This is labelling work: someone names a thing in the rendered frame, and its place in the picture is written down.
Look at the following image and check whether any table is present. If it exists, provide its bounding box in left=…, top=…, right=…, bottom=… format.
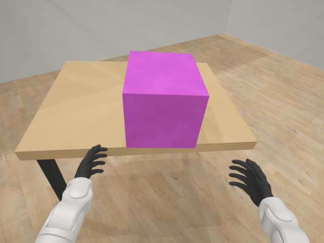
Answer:
left=15, top=61, right=258, bottom=201

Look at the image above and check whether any robot right forearm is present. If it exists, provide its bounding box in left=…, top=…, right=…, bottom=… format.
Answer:
left=258, top=197, right=310, bottom=243

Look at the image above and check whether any robot left forearm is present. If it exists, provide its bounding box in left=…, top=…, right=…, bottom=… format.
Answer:
left=35, top=177, right=93, bottom=243

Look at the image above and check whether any left robot hand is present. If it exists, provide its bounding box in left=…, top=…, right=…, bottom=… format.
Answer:
left=74, top=144, right=108, bottom=179

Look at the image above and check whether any right robot hand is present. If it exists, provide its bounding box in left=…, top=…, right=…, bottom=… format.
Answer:
left=229, top=158, right=274, bottom=207

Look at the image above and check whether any carton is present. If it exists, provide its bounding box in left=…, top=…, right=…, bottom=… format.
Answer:
left=122, top=51, right=209, bottom=148

